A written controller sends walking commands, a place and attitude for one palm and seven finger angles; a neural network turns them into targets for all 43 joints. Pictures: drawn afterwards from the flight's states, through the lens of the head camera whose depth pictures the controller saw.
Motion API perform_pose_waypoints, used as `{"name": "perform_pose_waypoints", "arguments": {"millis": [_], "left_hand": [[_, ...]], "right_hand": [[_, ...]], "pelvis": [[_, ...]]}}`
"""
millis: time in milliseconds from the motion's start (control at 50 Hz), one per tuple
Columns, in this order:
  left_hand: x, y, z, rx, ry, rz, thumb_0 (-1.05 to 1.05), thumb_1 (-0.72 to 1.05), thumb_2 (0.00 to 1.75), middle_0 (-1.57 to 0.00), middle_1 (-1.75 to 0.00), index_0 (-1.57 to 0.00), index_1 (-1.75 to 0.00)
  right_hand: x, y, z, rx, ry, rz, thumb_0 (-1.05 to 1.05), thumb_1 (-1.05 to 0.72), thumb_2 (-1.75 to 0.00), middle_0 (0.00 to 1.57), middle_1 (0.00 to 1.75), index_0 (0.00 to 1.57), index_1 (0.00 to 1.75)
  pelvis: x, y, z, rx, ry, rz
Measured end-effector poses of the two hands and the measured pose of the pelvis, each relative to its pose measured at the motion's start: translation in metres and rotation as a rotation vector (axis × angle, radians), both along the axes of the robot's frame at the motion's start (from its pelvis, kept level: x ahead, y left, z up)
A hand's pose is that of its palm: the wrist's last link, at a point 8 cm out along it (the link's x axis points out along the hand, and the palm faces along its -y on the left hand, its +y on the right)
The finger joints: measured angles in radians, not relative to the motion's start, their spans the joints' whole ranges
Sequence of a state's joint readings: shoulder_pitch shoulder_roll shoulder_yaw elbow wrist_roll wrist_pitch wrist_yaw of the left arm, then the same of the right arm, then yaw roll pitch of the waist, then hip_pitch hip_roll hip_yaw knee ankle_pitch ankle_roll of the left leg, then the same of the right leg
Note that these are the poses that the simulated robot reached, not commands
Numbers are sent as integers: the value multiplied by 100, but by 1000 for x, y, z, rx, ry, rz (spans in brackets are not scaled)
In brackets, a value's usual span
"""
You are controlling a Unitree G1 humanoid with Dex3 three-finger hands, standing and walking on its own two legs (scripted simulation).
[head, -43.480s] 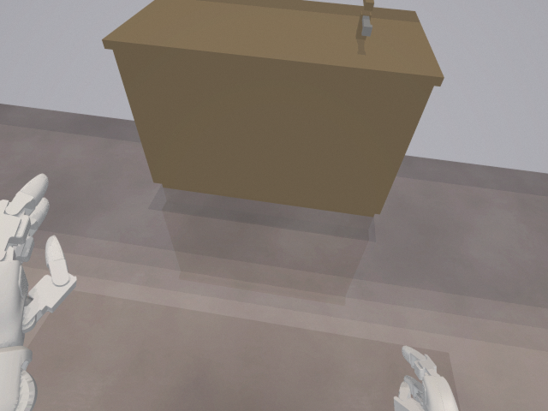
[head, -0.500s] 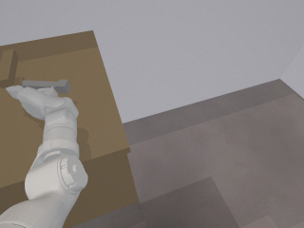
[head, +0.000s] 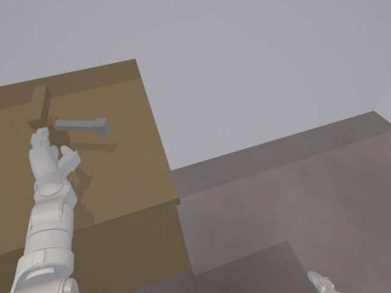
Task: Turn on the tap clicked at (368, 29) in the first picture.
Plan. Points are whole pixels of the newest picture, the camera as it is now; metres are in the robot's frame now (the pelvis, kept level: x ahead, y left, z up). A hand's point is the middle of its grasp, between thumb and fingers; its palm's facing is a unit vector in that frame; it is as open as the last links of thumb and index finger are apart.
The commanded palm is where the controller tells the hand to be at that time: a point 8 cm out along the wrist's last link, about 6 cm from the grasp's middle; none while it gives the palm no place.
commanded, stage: draw the hand back beside the body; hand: left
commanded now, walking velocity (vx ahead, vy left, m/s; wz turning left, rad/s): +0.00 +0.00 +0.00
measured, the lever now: (102, 126) +0.48 +0.22 +0.09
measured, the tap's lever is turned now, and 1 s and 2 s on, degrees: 66 66 66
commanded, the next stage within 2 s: step back with the hand held close in 1.12 s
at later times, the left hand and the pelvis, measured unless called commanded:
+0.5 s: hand (33, 179) +0.28 +0.26 +0.16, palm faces +0.36 -0.89 -0.27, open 7.5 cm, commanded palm +0.24 +0.30 +0.17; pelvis +0.02 +0.03 +0.01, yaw +0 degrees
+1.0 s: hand out of the picture +0.20 +0.28 +0.17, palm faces +0.42 -0.83 -0.37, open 7.4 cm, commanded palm +0.15 +0.31 +0.18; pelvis +0.00 +0.03 +0.01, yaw +1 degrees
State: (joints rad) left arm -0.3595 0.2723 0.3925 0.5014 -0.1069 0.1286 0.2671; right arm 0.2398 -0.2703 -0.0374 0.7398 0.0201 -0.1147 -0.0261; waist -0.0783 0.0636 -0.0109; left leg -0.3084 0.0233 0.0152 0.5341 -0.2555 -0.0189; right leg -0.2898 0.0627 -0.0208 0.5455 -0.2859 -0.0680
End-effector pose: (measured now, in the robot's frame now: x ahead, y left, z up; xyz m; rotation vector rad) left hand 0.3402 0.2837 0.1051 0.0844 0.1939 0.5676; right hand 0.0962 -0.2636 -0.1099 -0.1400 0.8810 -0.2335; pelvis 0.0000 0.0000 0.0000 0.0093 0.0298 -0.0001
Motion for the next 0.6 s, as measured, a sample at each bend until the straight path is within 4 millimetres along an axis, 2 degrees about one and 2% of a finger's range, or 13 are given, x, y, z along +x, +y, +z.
{"name": "perform_pose_waypoints", "arguments": {"millis": [40, 80, 200, 240, 300, 400, 480, 600], "left_hand": [[-12, 3, 0, 47, -1, -45, 1, 90, 90, -16, -18, -18, -17], [-23, 5, 8, 98, -48, -83, 1, 90, 90, -16, -19, -19, -19], [-45, 5, 84, 270, -359, -183, 2, 90, 90, -17, -20, -19, -21], [-49, 5, 97, 299, -403, -219, 1, 90, 90, -17, -21, -19, -22], [-54, 5, 94, 300, -375, -267, 1, 90, 90, -17, -22, -19, -23], [-71, 11, 67, 266, -259, -285, 1, 89, 90, -18, -24, -19, -24], [-90, 19, 62, 268, -233, -251, 1, 89, 90, -19, -25, -20, -26], [-115, 28, 76, 315, -268, -211, 1, 89, 90, -19, -27, -20, -27]], "right_hand": [[13, 4, 5, -6, -27, 23, 1, -91, -90, 20, 30, 20, 30], [28, 10, 10, -14, -49, 53, 1, -91, -90, 20, 30, 20, 30], [77, 36, 20, -8, -98, 154, 1, -91, -90, 20, 30, 20, 30], [92, 47, 24, 11, -115, 168, 1, -91, -90, 20, 30, 20, 30], [110, 62, 31, 44, -143, 174, 1, -91, -90, 20, 30, 20, 30], [123, 81, 40, 63, -170, 189, 1, -91, -90, 20, 30, 20, 30], [120, 88, 40, 48, -156, 213, 1, -91, -90, 20, 30, 20, 30], [106, 89, 33, 33, -111, 224, 1, -91, -90, 20, 30, 20, 30]], "pelvis": [[3, 4, 2, 0, -10, 1], [7, 8, 4, 0, -21, 4], [17, 17, 8, -1, -60, 18], [19, 20, 9, 0, -71, 16], [21, 23, 10, -1, -84, 8], [22, 28, 12, -5, -97, -1], [22, 31, 13, -9, -108, 2], [19, 34, 13, -10, -120, 9]]}}
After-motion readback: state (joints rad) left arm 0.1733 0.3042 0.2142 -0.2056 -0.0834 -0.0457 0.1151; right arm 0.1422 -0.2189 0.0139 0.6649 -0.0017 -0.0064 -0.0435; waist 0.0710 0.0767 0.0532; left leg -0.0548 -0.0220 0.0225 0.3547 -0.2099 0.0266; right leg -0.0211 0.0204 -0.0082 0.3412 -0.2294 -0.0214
